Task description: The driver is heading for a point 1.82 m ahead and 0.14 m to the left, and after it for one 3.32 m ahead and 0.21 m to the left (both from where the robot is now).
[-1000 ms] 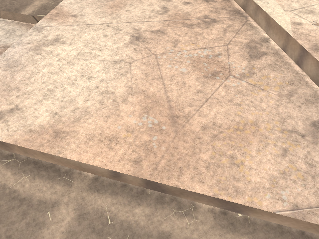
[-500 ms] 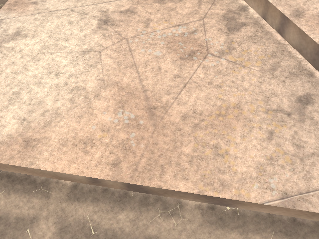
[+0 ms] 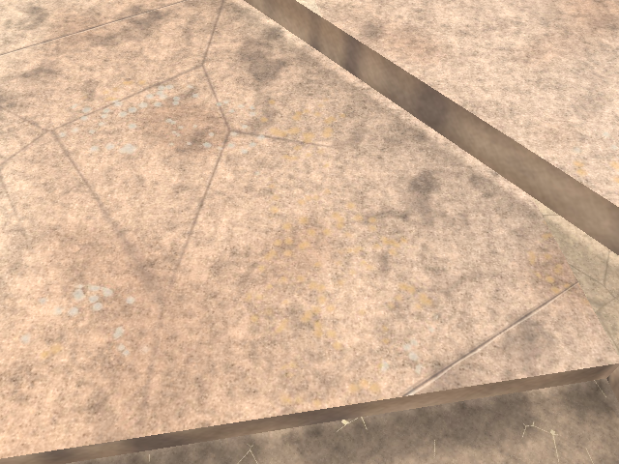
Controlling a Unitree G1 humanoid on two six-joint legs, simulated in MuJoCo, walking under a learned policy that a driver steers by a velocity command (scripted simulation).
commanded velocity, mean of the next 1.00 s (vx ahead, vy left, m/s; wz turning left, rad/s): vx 0.41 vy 0.00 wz -0.12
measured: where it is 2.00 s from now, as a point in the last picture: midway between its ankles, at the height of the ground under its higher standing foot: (357, 227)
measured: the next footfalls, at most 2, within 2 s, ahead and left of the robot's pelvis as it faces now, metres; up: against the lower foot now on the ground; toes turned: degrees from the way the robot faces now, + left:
right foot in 0.16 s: +0.03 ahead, -0.12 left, +0.00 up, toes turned -5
left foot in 0.60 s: +0.37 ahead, +0.05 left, +0.00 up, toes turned +0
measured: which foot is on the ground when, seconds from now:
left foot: down 0.00-0.16, up 0.18-0.58, down 0.60-1.00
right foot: up 0.00-0.14, down 0.16-0.60, up 0.62-1.00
